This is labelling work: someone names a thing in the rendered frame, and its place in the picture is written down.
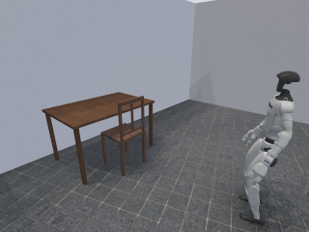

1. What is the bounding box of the robot left upper arm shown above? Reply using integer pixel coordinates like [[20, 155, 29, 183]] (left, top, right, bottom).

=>
[[277, 101, 295, 140]]

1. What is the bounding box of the table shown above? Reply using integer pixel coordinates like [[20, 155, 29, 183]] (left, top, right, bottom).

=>
[[42, 92, 155, 186]]

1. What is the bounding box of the left robot forearm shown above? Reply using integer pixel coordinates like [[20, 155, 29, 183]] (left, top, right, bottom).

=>
[[261, 132, 290, 166]]

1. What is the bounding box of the robot left foot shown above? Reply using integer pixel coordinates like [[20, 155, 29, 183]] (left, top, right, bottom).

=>
[[239, 213, 266, 225]]

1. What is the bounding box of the robot torso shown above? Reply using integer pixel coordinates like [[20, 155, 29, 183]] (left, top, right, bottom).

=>
[[261, 96, 295, 152]]

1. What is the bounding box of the chair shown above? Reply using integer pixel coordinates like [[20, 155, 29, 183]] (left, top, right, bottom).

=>
[[100, 96, 146, 176]]

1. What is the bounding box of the robot right hand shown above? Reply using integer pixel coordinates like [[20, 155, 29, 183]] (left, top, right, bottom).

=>
[[242, 129, 258, 144]]

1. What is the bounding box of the right robot forearm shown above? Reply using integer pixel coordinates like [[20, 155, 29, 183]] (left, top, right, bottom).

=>
[[254, 118, 267, 133]]

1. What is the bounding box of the robot left hand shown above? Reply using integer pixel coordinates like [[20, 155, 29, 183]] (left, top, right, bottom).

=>
[[245, 162, 268, 185]]

